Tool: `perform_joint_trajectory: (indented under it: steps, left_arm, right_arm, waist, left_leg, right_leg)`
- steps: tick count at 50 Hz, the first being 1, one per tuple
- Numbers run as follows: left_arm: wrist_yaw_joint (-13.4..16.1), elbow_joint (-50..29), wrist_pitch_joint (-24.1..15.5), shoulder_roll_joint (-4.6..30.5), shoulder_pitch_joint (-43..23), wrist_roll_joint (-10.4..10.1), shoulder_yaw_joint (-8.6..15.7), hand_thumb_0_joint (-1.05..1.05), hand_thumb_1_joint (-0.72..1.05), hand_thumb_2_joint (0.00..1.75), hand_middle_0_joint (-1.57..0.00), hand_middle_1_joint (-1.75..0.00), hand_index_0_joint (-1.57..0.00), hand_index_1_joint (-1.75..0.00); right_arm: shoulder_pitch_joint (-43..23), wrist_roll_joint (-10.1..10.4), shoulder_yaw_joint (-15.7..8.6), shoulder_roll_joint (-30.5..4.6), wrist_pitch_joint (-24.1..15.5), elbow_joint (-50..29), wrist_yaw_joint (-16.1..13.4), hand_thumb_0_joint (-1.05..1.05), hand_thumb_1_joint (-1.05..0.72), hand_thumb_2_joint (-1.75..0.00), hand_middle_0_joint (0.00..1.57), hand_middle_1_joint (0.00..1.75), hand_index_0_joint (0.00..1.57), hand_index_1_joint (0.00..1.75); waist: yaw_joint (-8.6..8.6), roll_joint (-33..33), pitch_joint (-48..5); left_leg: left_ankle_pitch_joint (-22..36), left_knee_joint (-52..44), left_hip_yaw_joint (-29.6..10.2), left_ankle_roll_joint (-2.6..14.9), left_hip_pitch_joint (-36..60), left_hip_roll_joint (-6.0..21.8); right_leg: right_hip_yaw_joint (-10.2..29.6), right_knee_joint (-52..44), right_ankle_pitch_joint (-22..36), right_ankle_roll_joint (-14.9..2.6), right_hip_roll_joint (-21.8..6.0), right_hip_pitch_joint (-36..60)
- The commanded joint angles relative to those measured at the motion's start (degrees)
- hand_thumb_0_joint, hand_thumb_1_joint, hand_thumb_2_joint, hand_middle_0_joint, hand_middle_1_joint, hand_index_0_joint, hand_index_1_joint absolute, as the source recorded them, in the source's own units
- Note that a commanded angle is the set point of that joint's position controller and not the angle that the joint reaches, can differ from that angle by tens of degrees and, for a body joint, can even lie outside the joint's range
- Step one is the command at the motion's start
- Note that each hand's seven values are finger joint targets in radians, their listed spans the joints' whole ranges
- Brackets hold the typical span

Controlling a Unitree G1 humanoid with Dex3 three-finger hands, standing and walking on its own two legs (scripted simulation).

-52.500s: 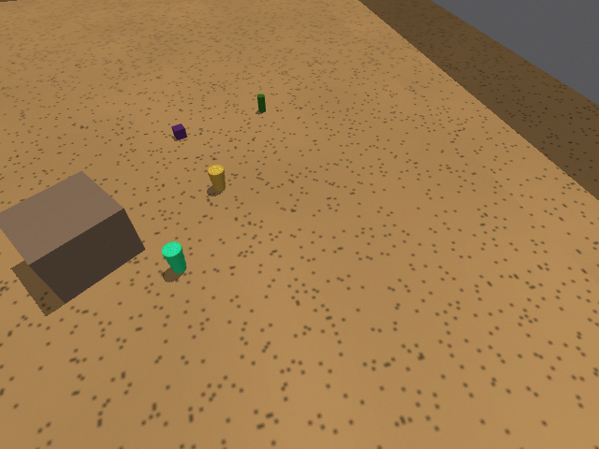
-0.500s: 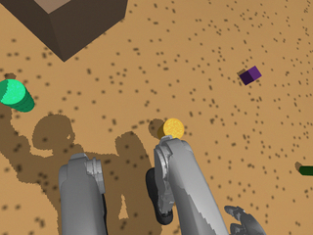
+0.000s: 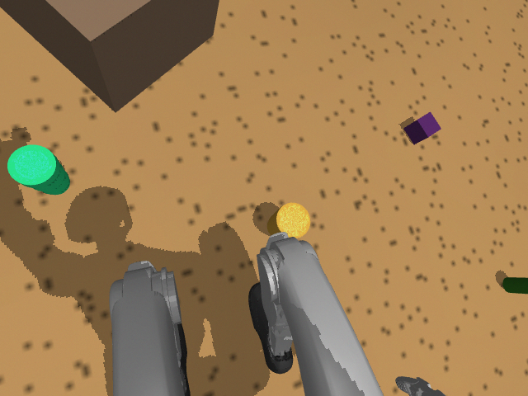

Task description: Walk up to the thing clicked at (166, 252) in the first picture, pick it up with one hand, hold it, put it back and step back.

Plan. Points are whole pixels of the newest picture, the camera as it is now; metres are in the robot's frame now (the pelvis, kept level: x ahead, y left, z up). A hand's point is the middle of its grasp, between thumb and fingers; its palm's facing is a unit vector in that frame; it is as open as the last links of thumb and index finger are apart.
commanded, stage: withdraw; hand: left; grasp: from above
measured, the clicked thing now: (45, 174) +0.52 +0.32 -0.35
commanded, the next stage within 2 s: rest palm in 0.20 s
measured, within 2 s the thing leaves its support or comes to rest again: neither
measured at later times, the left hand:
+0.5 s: hand out of the picture +0.48 +0.36 -0.13, palm faces -0.41 -0.06 -0.91, open 13.8 cm
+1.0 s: hand (11, 188) +0.47 +0.34 -0.27, palm faces -0.32 -0.06 -0.95, open 13.7 cm
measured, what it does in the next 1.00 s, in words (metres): lowers itself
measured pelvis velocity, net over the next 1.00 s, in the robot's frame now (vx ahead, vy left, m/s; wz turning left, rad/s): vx -0.01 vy -0.01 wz -0.03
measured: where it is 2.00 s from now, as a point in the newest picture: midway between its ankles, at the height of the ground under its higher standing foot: (225, 360)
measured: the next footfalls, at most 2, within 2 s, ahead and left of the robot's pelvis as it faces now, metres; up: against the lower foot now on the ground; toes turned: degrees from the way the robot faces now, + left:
none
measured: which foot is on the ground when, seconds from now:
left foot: down 0.00-1.00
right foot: down 0.00-1.00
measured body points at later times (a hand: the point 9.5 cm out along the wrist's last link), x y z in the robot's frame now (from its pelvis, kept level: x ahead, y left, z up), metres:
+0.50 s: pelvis -0.01 -0.01 -0.03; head +0.22 +0.06 +0.35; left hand +0.50 +0.36 -0.07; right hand +0.06 -0.27 -0.14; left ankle +0.07 +0.10 -0.38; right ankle +0.11 -0.13 -0.38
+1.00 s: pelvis -0.01 -0.01 -0.10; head +0.24 +0.11 +0.26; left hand +0.48 +0.34 -0.22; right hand +0.07 -0.29 -0.17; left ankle +0.07 +0.10 -0.39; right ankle +0.11 -0.13 -0.38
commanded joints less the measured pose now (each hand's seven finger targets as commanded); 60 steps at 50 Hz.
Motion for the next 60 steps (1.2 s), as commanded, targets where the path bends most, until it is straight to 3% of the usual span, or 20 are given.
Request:
perform_joint_trajectory:
  steps: [1, 5, 8, 10, 13, 16, 18, 21, 24, 26, 30, 33, 37, 38, 40, 43, 47, 52, 56, 60]
  left_arm:
    - [8.9, -11.0, -7.4, 19.0, -19.0, 2.3, 7.4, 0.0, -0.44, 0.9, -0.15, -0.89, -0.15, -0.88]
    - [20.1, -8.3, -6.6, 16.9, -15.7, 7.6, 8.4, 0.0, -0.44, 0.91, -0.14, -0.91, -0.14, -0.9]
    - [25.0, -7.1, -3.3, 17.9, -17.7, 10.6, 9.1, 0.0, -0.45, 0.92, -0.14, -0.91, -0.14, -0.9]
    - [26.7, -8.4, 0.0, 19.2, -20.2, 10.6, 9.8, 0.0, -0.46, 0.92, -0.14, -0.91, -0.14, -0.91]
    - [27.8, -9.5, 4.9, 19.5, -22.4, 8.0, 9.8, 0.0, -0.48, 0.94, -0.11, -0.94, -0.11, -0.93]
    - [25.9, -8.6, 8.4, 18.0, -24.6, 5.5, 8.3, 0.0, -0.42, 0.88, -0.16, -0.9, -0.16, -0.88]
    - [22.7, -6.5, 10.1, 16.0, -22.9, 4.3, 6.5, 0.0, -0.45, 0.91, -0.08, -0.99, -0.1, -0.97]
    - [17.3, -0.7, 10.7, 11.1, -17.8, 3.3, 2.0, 0.0, -0.43, 0.89, -0.08, -1.03, -0.11, -1.0]
    - [11.7, 2.7, 8.9, 9.4, -11.2, 3.2, 0.5, 0.0, -0.47, 0.82, -0.1, -1.04, -0.13, -1.0]
    - [8.3, 4.4, 7.1, 3.3, -8.7, 1.8, -3.8, 0.0, -0.43, 0.77, -0.1, -1.07, -0.15, -1.01]
    - [6.1, 4.7, 1.0, 9.1, -7.8, 0.1, -1.1, 0.0, -0.34, 0.75, -0.11, -1.1, -0.18, -1.02]
    - [10.2, 2.0, -6.3, 13.2, -11.5, 2.3, 2.3, 0.0, -0.31, 0.76, -0.14, -1.05, -0.2, -0.98]
    - [22.9, -5.7, -12.5, 24.1, -17.0, 9.0, 10.8, 0.0, -0.37, 0.82, -0.11, -1.01, -0.15, -0.96]
    - [26.3, -4.1, -12.3, 23.1, -14.2, 10.6, 11.4, 0.0, -0.39, 0.84, -0.09, -1.0, -0.13, -0.97]
    - [31.8, -0.6, -11.5, 22.1, -13.5, 13.3, 12.1, 0.0, -0.42, 0.88, -0.08, -0.98, -0.1, -0.95]
    - [36.6, 2.1, -7.5, 20.3, -17.5, 15.2, 11.0, 0.0, -0.44, 0.91, -0.07, -0.95, -0.09, -0.94]
    - [38.9, 7.6, 0.2, 16.4, -23.0, 15.4, 5.2, 0.0, -0.45, 0.93, -0.07, -0.99, -0.08, -0.97]
    - [34.4, 12.0, 6.4, 15.1, -23.9, 12.8, 2.9, 0.0, -0.45, 0.9, -0.06, -1.05, -0.09, -1.02]
    - [29.8, 12.3, 8.4, 19.7, -18.7, 10.2, 5.7, 0.0, -0.46, 0.89, -0.06, -1.08, -0.09, -1.04]
    - [24.4, 11.1, 8.4, 20.2, -11.8, 7.7, 7.4, 0.0, -0.43, 0.86, -0.06, -1.1, -0.1, -1.05]
  right_arm:
    - [8.5, -1.5, -3.5, -12.4, -0.3, -0.4, -0.1, 0.0, -0.91, -0.9, 0.2, 0.3, 0.2, 0.3]
    - [6.7, -2.4, -4.2, -12.7, 0.0, 0.2, 1.8, 0.0, -0.9, -0.9, 0.2, 0.3, 0.2, 0.3]
    - [8.1, -2.3, -5.6, -13.2, -0.8, 1.1, 2.5, 0.0, -0.9, -0.9, 0.2, 0.3, 0.2, 0.3]
    - [8.2, -2.0, -6.7, -13.3, -1.3, 0.8, 2.5, 0.0, -0.91, -0.9, 0.2, 0.3, 0.2, 0.3]
    - [8.1, -1.8, -7.3, -13.0, -2.4, 0.4, 2.4, 0.0, -0.9, -0.9, 0.2, 0.3, 0.2, 0.3]
    - [8.7, -1.2, -7.4, -12.3, -3.8, 0.9, 2.0, 0.0, -0.89, -0.9, 0.2, 0.3, 0.2, 0.3]
    - [9.1, -0.5, -7.4, -11.9, -4.2, 1.2, 1.8, 0.0, -0.88, -0.89, 0.2, 0.3, 0.2, 0.3]
    - [8.5, 0.0, -6.8, -11.2, -3.7, 2.1, 1.6, 0.0, -0.89, -0.9, 0.2, 0.3, 0.2, 0.3]
    - [7.2, 0.1, -6.0, -12.3, -3.5, 0.4, 1.5, 0.0, -0.9, -0.9, 0.2, 0.3, 0.2, 0.3]
    - [7.6, 0.4, -4.9, -11.8, -3.2, 1.2, 1.5, 0.0, -0.9, -0.9, 0.2, 0.3, 0.2, 0.3]
    - [7.3, -0.4, -3.8, -13.4, -2.9, 0.5, 1.1, 0.0, -0.9, -0.9, 0.2, 0.3, 0.2, 0.3]
    - [6.1, -2.0, -2.4, -13.7, -2.8, 0.5, 1.4, 0.0, -0.9, -0.9, 0.2, 0.3, 0.2, 0.3]
    - [3.2, -4.4, -1.5, -14.8, -1.8, -0.3, 2.7, 0.0, -0.89, -0.89, 0.2, 0.3, 0.2, 0.3]
    - [2.5, -5.1, -2.0, -15.0, -1.7, 0.0, 3.0, 0.0, -0.89, -0.89, 0.2, 0.3, 0.2, 0.3]
    - [1.6, -5.8, -2.9, -15.3, -1.8, 1.5, 3.3, 0.0, -0.88, -0.89, 0.2, 0.3, 0.2, 0.3]
    - [2.1, -6.1, -4.1, -15.5, -2.5, 2.7, 3.4, 0.0, -0.88, -0.89, 0.2, 0.3, 0.2, 0.3]
    - [2.3, -5.7, -4.0, -15.5, -4.6, 4.1, 3.3, 0.0, -0.89, -0.89, 0.2, 0.3, 0.2, 0.3]
    - [5.9, -5.6, -3.2, -16.2, -7.9, 4.8, 4.2, 0.0, -0.89, -0.9, 0.2, 0.3, 0.2, 0.3]
    - [6.9, -4.9, -2.4, -16.9, -9.0, 1.4, 4.5, 0.0, -0.9, -0.9, 0.2, 0.3, 0.2, 0.3]
    - [7.5, -4.6, -1.9, -17.7, -8.1, -0.4, 4.7, 0.0, -0.9, -0.9, 0.2, 0.3, 0.2, 0.3]
  waist:
    - [1.25, 20.7, -40.1]
    - [1.17, 25.3, -39.6]
    - [0.24, 26.1, -41.3]
    - [0.45, 27.3, -43.9]
    - [0.89, 25.7, -47.0]
    - [-0.18, 23.0, -46.3]
    - [-0.24, 20.8, -45.9]
    - [-1.51, 14.4, -37.2]
    - [-1.77, 7.8, -30.0]
    - [-2.23, 6.5, -26.1]
    - [-1.09, 4.0, -26.5]
    - [-1.62, 9.6, -29.2]
    - [1.09, 22.7, -40.6]
    - [1.29, 24.3, -39.2]
    - [-0.45, 26.6, -37.0]
    - [-2.77, 29.5, -34.9]
    - [-4.84, 28.9, -32.4]
    - [-6.86, 23.7, -30.4]
    - [-5.31, 18.8, -30.7]
    - [-4.52, 17.2, -32.6]
  left_leg:
    - [21.1, -10.1, -1.9, -2.01, 34.7, 0.8]
    - [17.3, -10.5, -1.8, -2.36, 34.7, 0.4]
    - [15.3, -10.7, -1.1, -2.09, 36.0, 0.8]
    - [13.0, -11.2, -0.5, -1.97, 36.4, 0.8]
    - [8.6, -10.9, 1.2, -1.26, 33.8, 0.5]
    - [4.3, -11.2, 2.1, -0.77, 30.3, 0.3]
    - [3.1, -11.2, 2.3, -0.23, 28.3, 0.2]
    - [-0.3, -10.6, 1.9, 0.53, 19.3, 0.0]
    - [4.6, -8.8, 1.7, 0.75, 15.5, -0.2]
    - [5.8, -8.9, 1.2, 0.5, 14.8, -0.3]
    - [7.7, -6.5, 0.1, 0.65, 14.8, -0.5]
    - [11.3, -3.9, -1.5, -0.75, 19.1, -0.1]
    - [17.9, -1.5, -0.9, -1.94, 30.4, 0.4]
    - [18.2, -1.8, -1.5, -2.36, 31.9, 0.3]
    - [17.0, -3.0, -1.9, -2.78, 32.1, 0.8]
    - [13.5, -3.0, -1.7, -3.1, 31.7, 1.5]
    - [5.6, -0.8, -0.5, -2.6, 25.4, 1.3]
    - [5.6, 2.2, -1.6, -1.3, 20.3, 0.9]
    - [9.9, 3.9, -0.9, -0.53, 15.8, 0.4]
    - [15.5, 4.8, -0.7, -1.0, 15.7, 0.4]
  right_leg:
    - [-1.9, -4.7, 14.5, -4.45, 0.3, 12.1]
    - [-3.0, -2.1, 12.4, -4.38, 0.4, 7.5]
    - [-3.6, -2.4, 11.3, -4.33, 0.7, 6.4]
    - [-3.2, -2.6, 10.0, -4.35, 0.4, 6.0]
    - [-2.5, -3.8, 7.9, -4.32, 0.4, 8.4]
    - [-1.6, -5.9, 5.4, -4.12, 0.4, 11.5]
    - [-1.4, -7.2, 4.6, -4.17, 0.7, 13.1]
    - [-1.2, -8.0, 1.6, -4.19, 1.0, 11.7]
    - [-1.7, -8.1, 5.2, -4.11, 0.8, 12.1]
    - [-2.1, -8.1, 5.8, -4.31, 0.6, 12.1]
    - [-1.8, -6.5, 6.2, -4.78, 0.4, 13.1]
    - [-2.9, -2.2, 8.8, -4.63, 0.7, 9.9]
    - [-3.7, 2.9, 12.7, -4.09, 1.1, 10.0]
    - [-3.9, 4.1, 12.6, -4.17, 1.0, 7.9]
    - [-5.1, 5.8, 11.8, -3.96, 1.2, 3.6]
    - [-5.8, 6.8, 9.5, -3.69, 0.9, -2.3]
    - [-6.2, 6.6, 5.2, -3.82, 0.9, -5.2]
    - [-6.4, 6.9, 6.3, -3.3, 0.5, -4.4]
    - [-5.9, 6.8, 10.3, -3.31, 0.6, 2.2]
    - [-6.2, 6.3, 13.7, -3.84, 1.0, 7.9]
